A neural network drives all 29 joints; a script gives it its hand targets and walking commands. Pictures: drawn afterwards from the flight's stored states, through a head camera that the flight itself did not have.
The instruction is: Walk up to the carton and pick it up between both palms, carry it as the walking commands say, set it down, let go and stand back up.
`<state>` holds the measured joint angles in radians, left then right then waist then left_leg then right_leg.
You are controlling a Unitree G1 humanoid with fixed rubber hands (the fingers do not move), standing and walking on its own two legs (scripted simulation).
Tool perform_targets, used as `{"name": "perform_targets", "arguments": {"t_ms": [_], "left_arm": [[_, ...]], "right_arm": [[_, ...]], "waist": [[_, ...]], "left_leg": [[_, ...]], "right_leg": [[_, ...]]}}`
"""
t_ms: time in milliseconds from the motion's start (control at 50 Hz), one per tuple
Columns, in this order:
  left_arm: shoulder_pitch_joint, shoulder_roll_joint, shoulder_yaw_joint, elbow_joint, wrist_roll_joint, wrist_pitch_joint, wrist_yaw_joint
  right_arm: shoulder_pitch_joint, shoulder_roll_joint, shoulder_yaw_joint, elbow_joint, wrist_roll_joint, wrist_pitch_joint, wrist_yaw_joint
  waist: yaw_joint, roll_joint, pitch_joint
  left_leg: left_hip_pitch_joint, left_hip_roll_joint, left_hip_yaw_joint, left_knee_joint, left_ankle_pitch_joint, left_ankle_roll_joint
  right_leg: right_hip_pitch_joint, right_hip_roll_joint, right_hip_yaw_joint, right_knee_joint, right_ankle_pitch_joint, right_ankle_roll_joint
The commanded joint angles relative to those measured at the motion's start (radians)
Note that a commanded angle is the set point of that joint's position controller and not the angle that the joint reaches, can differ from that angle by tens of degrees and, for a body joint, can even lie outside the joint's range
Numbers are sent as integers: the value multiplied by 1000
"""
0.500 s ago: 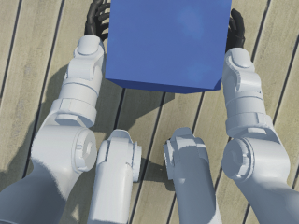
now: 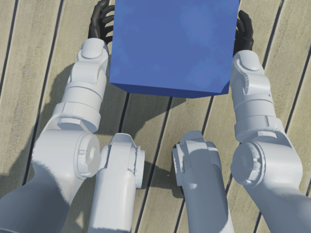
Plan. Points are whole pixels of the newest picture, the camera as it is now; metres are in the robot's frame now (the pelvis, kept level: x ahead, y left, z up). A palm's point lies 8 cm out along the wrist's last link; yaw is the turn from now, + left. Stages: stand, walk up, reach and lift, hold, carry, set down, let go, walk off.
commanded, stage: set down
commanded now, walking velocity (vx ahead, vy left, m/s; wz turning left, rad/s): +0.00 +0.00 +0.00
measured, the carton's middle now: (166, 59) +0.50 -0.03 -0.21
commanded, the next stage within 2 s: none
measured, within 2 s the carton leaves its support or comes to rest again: rests again in 0.32 s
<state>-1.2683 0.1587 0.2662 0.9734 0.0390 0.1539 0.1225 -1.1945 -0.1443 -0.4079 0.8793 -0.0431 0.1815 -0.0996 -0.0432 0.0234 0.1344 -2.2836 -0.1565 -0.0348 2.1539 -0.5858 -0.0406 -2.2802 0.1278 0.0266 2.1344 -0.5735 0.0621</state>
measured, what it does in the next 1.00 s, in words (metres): stands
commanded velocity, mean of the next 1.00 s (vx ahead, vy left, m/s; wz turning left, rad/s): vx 0.00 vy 0.00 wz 0.00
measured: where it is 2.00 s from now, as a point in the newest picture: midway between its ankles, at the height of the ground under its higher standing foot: (155, 181)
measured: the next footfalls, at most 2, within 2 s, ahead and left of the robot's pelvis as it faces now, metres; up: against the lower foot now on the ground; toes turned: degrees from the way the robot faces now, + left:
none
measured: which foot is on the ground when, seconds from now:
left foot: down 0.00-1.00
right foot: down 0.00-1.00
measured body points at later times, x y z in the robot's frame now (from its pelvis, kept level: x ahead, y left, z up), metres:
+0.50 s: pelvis +0.00 +0.00 -0.01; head +0.34 +0.00 +0.28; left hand +0.53 +0.12 -0.17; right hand +0.51 -0.19 -0.17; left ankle +0.10 +0.11 -0.35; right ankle +0.11 -0.12 -0.35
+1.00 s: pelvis -0.01 +0.00 -0.01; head +0.33 +0.00 +0.28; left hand +0.53 +0.12 -0.17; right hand +0.50 -0.19 -0.17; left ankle +0.10 +0.11 -0.35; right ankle +0.11 -0.12 -0.35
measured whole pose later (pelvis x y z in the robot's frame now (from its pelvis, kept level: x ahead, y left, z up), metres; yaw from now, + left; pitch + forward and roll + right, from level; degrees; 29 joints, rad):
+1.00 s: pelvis -0.01 +0.00 -0.01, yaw +0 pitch +37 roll -1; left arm -1.33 0.22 0.18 1.10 -0.01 0.07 0.12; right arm -1.26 -0.19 -0.32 1.04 0.03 0.07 -0.11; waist -0.05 0.01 0.23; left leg -2.27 -0.12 -0.02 2.20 -0.58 -0.03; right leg -2.27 0.10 0.01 2.18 -0.56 0.04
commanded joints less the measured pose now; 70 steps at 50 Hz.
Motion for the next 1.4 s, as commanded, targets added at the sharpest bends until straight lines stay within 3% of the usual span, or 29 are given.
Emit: {"name": "perform_targets", "arguments": {"t_ms": [0, 680, 880, 920, 1000, 1040, 1200, 1380], "left_arm": [[-529, -908, -341, -71, -58, -13, -211], [-539, -777, -297, -16, -45, -49, -218], [-473, -463, -234, 15, -51, -87, -145], [-439, -323, -210, 26, -55, -99, -112], [-333, 111, -148, 60, -93, -130, -13], [-325, 193, -143, 53, -117, -135, 11], [-302, 228, -203, 39, -204, -153, 13], [-240, 261, -197, 9, -218, -148, -6]], "right_arm": [[-612, 868, 416, -76, 77, -26, 256], [-616, 760, 371, -12, 71, -64, 239], [-516, 457, 282, 37, 77, -113, 157], [-468, 322, 249, 56, 81, -132, 120], [-338, -112, 164, 99, 112, -171, 7], [-307, -188, 149, 120, 134, -180, -22], [-271, -236, 217, 109, 224, -204, -22], [-204, -275, 224, 75, 250, -200, -2]], "waist": [[-35, 24, -1046], [-37, 16, -921], [-38, 13, -920], [-36, 11, -914], [-39, 7, -910], [-45, 19, -937], [-40, 36, -996], [-38, 33, -1022]], "left_leg": [[501, -6, 58, -161, 313, 34], [440, 4, 52, -122, 272, 40], [466, 23, 59, -127, 246, 25], [472, 32, 61, -132, 233, 21], [482, 62, 63, -151, 189, 15], [502, 74, 53, -161, 190, 13], [522, 100, 30, -158, 262, 17], [543, 112, 26, -152, 288, 18]], "right_leg": [[495, 9, -89, -146, 340, -25], [453, -4, -73, -107, 308, -32], [493, -21, -80, -113, 291, -25], [506, -27, -80, -122, 281, -22], [533, -55, -73, -153, 236, -19], [545, -68, -65, -165, 236, -23], [534, -88, -48, -157, 315, -26], [521, -101, -50, -151, 341, -23]]}}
